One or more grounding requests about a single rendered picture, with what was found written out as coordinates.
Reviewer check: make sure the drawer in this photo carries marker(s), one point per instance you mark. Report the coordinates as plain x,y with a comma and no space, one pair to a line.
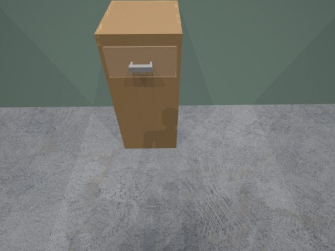
163,60

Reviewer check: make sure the cabinet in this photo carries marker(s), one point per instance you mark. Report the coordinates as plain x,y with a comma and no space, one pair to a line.
146,107

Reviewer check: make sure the handle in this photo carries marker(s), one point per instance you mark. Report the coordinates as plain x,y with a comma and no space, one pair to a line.
140,67

